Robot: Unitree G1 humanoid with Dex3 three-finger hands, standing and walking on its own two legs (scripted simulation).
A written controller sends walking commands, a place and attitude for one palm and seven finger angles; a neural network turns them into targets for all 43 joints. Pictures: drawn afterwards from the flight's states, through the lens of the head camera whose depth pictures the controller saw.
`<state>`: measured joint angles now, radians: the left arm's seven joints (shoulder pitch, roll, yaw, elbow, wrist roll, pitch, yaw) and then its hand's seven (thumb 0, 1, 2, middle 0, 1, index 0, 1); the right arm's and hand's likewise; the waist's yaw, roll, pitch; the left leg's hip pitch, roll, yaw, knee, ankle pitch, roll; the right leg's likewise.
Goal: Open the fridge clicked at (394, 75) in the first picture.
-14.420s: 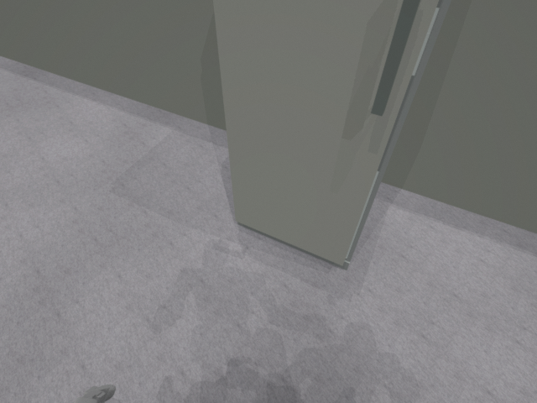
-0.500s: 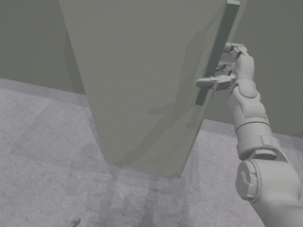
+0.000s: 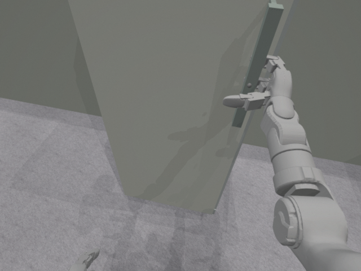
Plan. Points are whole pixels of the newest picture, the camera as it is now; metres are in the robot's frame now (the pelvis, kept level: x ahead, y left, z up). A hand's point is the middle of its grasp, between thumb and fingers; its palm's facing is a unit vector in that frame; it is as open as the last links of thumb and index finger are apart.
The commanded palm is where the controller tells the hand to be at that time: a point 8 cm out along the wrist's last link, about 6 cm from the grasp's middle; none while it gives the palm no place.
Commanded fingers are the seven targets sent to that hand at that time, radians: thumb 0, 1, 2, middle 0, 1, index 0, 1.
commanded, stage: slide the fingers in behind the handle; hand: right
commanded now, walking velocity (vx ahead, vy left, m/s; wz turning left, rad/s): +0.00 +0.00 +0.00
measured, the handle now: (251, 72) +0.52 -0.11 +0.21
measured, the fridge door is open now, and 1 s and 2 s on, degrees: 0 0 0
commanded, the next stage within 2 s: grip the handle and tug to test in 1.00 s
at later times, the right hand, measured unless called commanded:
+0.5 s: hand (247, 86) +0.46 -0.09 +0.21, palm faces +0.13 +0.99 +0.01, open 14.2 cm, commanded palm +0.43 -0.13 +0.20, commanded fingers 0.00 0.50 -0.30 0.30 1.20 0.30 1.20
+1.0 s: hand (243, 85) +0.46 -0.09 +0.21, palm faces +0.11 +0.99 +0.01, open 14.0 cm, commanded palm +0.44 -0.14 +0.20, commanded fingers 0.00 0.50 -0.30 0.30 1.20 0.30 1.20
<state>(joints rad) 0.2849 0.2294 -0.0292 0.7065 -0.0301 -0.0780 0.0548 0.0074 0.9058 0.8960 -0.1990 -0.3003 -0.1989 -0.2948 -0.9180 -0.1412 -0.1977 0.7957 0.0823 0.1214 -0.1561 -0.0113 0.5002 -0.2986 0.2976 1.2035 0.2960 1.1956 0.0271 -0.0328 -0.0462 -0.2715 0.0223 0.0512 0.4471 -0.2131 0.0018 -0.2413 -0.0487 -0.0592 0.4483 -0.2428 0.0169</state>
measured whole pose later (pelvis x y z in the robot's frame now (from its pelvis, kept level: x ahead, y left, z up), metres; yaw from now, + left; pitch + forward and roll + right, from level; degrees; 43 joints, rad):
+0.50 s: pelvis +0.00 +0.00 +0.00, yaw +0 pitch +2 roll +0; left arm 0.27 0.23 -0.03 0.72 -0.03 -0.08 0.06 0.01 0.91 0.90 -0.20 -0.30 -0.20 -0.29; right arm -0.90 -0.12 -0.16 0.73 0.10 0.15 -0.18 -0.01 0.50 -0.30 0.25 1.19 0.26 1.17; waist 0.02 -0.03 -0.04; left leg -0.25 0.02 0.05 0.43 -0.21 0.00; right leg -0.22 -0.05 -0.06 0.44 -0.24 0.02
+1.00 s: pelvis +0.00 -0.01 +0.00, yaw -1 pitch +2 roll +0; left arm 0.26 0.22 -0.04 0.73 -0.02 -0.08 0.06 0.01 0.91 0.90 -0.20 -0.30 -0.20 -0.29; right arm -0.95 -0.09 -0.15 0.79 0.09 0.17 -0.20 -0.01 0.50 -0.30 0.28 1.20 0.29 1.19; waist 0.02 -0.02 -0.03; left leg -0.26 0.03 0.06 0.44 -0.21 -0.01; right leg -0.24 -0.04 -0.05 0.45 -0.24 0.01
